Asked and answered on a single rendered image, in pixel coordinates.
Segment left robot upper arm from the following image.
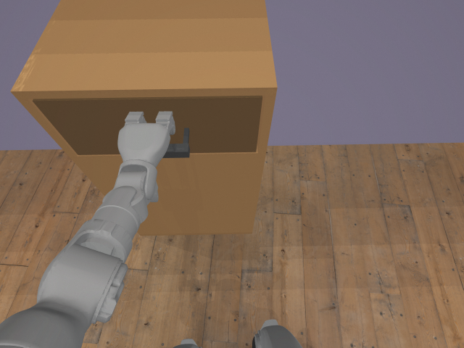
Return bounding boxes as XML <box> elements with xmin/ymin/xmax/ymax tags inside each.
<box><xmin>0</xmin><ymin>244</ymin><xmax>128</xmax><ymax>348</ymax></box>

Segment left robot hand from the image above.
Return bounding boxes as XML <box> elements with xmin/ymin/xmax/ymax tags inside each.
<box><xmin>117</xmin><ymin>111</ymin><xmax>175</xmax><ymax>202</ymax></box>

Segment drawer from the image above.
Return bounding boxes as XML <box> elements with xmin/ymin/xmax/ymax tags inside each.
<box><xmin>33</xmin><ymin>96</ymin><xmax>262</xmax><ymax>155</ymax></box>

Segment robot left forearm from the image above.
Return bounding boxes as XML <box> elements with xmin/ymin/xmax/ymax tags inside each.
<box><xmin>37</xmin><ymin>159</ymin><xmax>157</xmax><ymax>303</ymax></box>

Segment left robot shin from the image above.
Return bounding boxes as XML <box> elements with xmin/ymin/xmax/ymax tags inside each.
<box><xmin>181</xmin><ymin>339</ymin><xmax>196</xmax><ymax>345</ymax></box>

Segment handle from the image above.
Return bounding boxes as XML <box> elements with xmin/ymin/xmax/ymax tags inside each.
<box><xmin>163</xmin><ymin>128</ymin><xmax>190</xmax><ymax>158</ymax></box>

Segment robot right thigh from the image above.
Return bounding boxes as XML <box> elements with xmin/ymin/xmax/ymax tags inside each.
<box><xmin>254</xmin><ymin>326</ymin><xmax>302</xmax><ymax>348</ymax></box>

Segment cabinet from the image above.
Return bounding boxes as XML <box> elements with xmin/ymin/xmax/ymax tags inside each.
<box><xmin>10</xmin><ymin>0</ymin><xmax>278</xmax><ymax>236</ymax></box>

